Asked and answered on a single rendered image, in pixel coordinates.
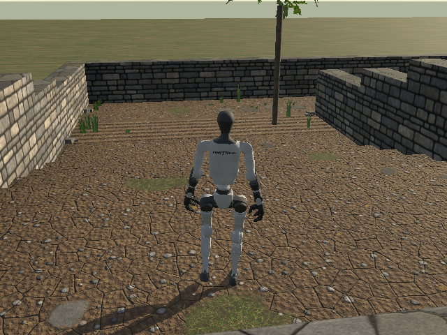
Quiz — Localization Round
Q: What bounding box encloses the right robot forearm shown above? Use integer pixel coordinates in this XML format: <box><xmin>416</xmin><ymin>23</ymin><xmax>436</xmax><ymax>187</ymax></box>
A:
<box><xmin>249</xmin><ymin>171</ymin><xmax>263</xmax><ymax>205</ymax></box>

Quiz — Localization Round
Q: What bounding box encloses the right robot thigh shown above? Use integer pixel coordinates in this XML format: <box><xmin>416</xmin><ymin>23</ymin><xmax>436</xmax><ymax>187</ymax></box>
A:
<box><xmin>231</xmin><ymin>195</ymin><xmax>247</xmax><ymax>244</ymax></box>

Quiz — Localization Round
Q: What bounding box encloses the robot right hand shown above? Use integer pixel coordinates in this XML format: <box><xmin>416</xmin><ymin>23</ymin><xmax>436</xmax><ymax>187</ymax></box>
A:
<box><xmin>249</xmin><ymin>204</ymin><xmax>265</xmax><ymax>222</ymax></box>

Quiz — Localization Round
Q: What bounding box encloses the robot left upper arm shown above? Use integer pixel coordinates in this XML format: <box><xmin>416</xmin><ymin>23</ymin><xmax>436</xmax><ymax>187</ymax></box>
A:
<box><xmin>192</xmin><ymin>140</ymin><xmax>210</xmax><ymax>179</ymax></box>

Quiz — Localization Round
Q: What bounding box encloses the robot head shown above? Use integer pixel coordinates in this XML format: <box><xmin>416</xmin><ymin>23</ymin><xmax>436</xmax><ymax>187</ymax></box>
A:
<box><xmin>213</xmin><ymin>110</ymin><xmax>237</xmax><ymax>144</ymax></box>

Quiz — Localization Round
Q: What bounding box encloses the left robot forearm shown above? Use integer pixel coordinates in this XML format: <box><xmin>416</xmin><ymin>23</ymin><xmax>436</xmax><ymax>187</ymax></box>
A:
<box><xmin>185</xmin><ymin>168</ymin><xmax>199</xmax><ymax>198</ymax></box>

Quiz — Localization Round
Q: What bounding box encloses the robot right upper arm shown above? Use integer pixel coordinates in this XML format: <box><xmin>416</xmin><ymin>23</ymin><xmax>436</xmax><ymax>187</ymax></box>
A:
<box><xmin>240</xmin><ymin>141</ymin><xmax>256</xmax><ymax>181</ymax></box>

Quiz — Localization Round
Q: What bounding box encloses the robot left hand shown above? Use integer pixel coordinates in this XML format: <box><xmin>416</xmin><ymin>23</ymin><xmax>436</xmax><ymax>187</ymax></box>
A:
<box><xmin>184</xmin><ymin>196</ymin><xmax>200</xmax><ymax>212</ymax></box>

